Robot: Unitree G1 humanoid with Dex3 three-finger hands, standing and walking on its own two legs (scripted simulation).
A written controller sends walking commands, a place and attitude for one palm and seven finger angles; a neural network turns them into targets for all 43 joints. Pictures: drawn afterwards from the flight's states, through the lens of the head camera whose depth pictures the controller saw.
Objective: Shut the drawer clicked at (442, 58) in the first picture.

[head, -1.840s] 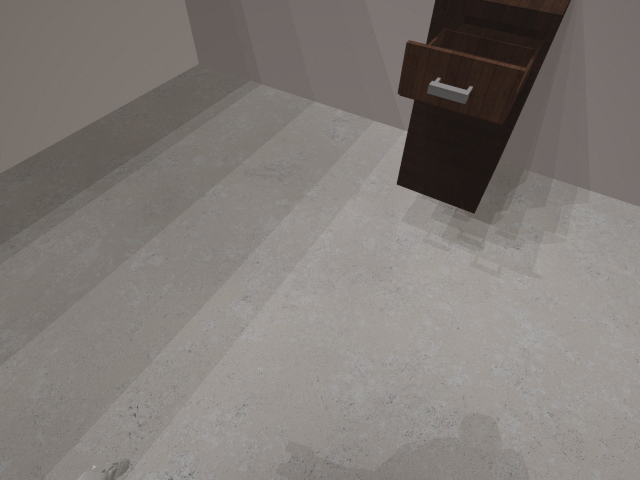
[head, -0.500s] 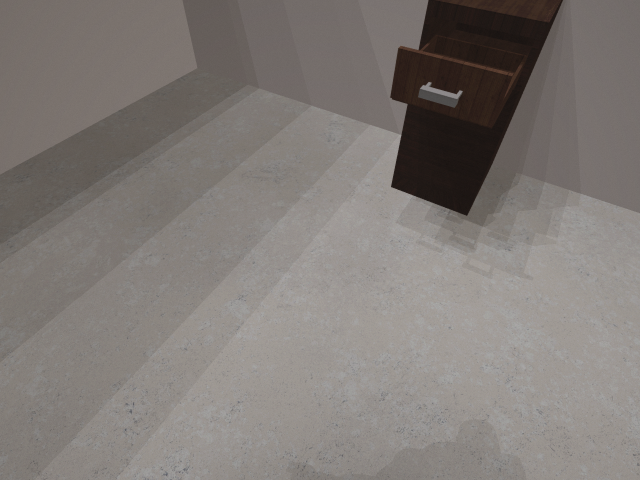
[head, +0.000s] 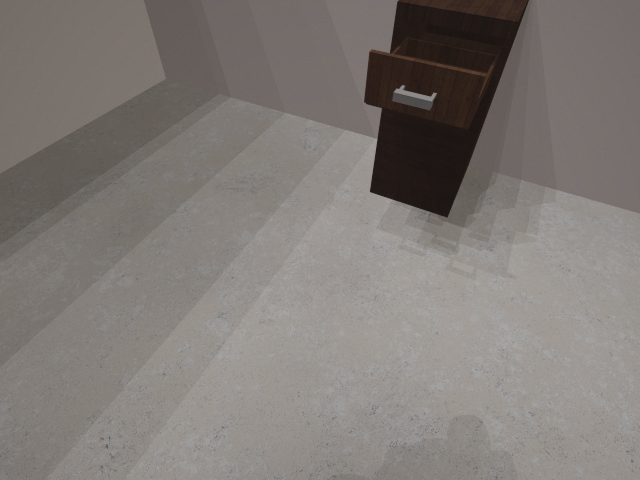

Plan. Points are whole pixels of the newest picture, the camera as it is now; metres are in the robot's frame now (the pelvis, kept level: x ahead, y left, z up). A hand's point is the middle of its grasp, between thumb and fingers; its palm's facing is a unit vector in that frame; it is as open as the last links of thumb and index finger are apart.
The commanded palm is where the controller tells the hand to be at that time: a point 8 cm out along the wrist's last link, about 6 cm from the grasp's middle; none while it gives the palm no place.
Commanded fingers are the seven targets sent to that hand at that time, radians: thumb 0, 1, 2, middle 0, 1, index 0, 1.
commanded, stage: walk to a spot facing it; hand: left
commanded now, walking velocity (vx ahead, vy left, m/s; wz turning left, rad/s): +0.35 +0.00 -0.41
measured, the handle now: (415, 95) +1.14 -0.19 -0.06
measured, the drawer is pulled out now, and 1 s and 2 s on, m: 0.30 0.30 0.30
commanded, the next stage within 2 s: turn to face it in 1.40 s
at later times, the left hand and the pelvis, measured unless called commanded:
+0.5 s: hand (186, 397) +0.27 +0.24 -0.16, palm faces -0.18 -0.97 -0.18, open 7.4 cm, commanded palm none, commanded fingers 0.00 0.90 0.90 -0.20 -0.30 -0.20 -0.30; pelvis +0.16 +0.05 +0.02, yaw -14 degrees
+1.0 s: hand (266, 298) +0.46 +0.14 -0.15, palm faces -0.37 -0.90 -0.22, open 7.2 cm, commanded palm none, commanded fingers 0.00 0.90 0.90 -0.20 -0.30 -0.20 -0.30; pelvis +0.35 -0.02 +0.01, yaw -24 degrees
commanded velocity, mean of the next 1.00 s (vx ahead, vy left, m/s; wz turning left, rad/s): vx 0.35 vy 0.00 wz -0.37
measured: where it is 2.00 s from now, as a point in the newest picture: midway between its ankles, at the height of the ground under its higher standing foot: (356, 388)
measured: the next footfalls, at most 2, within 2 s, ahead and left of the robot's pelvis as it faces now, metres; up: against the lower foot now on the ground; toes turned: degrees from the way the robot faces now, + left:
left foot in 0.24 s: +0.14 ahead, +0.15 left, +0.00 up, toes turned +1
right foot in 0.72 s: +0.38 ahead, -0.10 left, +0.00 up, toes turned -25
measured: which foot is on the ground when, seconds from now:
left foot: down 0.00-0.06, up 0.08-0.22, down 0.24-0.72, up 0.74-1.00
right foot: down 0.00-0.24, up 0.26-0.70, down 0.72-1.00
